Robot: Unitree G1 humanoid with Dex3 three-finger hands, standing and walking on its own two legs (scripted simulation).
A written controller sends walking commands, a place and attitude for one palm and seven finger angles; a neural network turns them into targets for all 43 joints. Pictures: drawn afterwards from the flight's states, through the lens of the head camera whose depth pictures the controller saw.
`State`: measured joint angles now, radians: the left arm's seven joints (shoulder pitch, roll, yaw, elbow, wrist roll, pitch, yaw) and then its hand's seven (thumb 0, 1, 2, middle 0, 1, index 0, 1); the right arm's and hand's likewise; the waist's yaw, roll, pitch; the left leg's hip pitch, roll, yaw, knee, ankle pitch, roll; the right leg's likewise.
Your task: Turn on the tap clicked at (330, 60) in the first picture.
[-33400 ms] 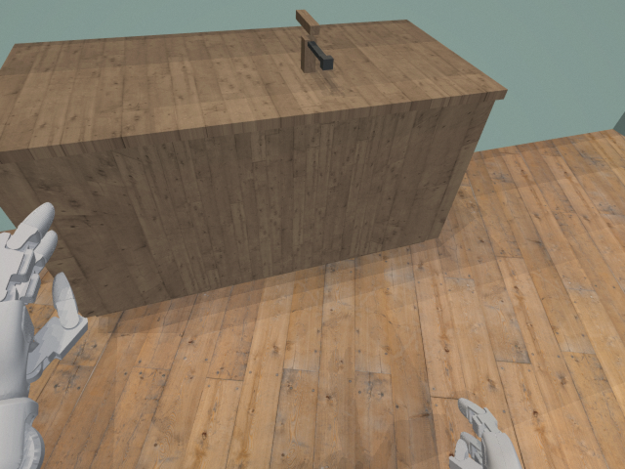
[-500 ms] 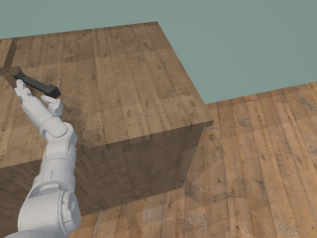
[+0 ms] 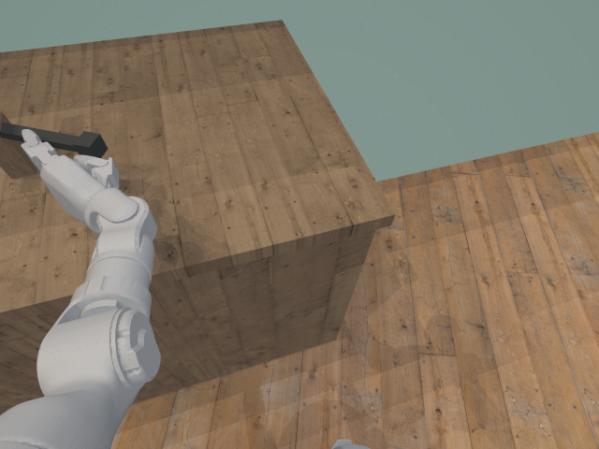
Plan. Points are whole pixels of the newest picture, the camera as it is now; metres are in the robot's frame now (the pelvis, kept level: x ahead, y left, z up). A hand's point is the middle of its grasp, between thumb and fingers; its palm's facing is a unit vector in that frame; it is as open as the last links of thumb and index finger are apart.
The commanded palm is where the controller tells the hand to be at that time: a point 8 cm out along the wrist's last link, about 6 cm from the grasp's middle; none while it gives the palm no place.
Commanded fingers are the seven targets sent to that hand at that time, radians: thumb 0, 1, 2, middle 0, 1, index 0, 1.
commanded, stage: push the lever round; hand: left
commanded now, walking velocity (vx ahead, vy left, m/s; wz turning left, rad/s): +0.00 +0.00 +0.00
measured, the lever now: (90, 146) +0.51 +0.27 +0.11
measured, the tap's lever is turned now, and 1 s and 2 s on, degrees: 60 79 79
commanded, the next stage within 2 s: lift the hand up off the lever in 0.62 s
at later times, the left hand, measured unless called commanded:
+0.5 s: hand (132, 147) +0.52 +0.22 +0.10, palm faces +0.80 -0.60 -0.10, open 7.6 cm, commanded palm +0.47 +0.23 +0.10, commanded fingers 0.00 0.90 0.90 -0.15 -0.15 -0.15 -0.15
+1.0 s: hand (132, 137) +0.53 +0.22 +0.11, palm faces +0.79 -0.61 -0.10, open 7.8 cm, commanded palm +0.47 +0.23 +0.12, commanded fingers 0.00 0.90 0.90 -0.15 -0.15 -0.15 -0.15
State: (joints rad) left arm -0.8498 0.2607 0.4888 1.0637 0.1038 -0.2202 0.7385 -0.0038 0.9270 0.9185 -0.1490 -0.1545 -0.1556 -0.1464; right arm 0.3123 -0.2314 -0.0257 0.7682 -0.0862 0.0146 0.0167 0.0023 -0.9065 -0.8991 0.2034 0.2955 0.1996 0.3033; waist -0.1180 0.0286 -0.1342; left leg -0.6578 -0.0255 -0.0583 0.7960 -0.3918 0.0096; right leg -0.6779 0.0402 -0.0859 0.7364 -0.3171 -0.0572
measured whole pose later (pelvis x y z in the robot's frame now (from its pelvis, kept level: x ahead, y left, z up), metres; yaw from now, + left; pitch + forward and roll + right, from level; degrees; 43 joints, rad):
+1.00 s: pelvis +0.02 -0.01 +0.00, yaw +0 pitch +17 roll -1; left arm -0.95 0.30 0.53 1.13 0.15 -0.17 0.79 0.02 0.91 0.90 -0.15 -0.15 -0.16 -0.15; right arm 0.39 -0.23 -0.04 0.77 -0.11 0.04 0.07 0.00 -0.91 -0.90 0.20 0.30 0.20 0.30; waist -0.16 0.05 -0.15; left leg -0.66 -0.01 -0.06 0.78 -0.42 0.00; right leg -0.68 0.06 -0.09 0.71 -0.33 -0.07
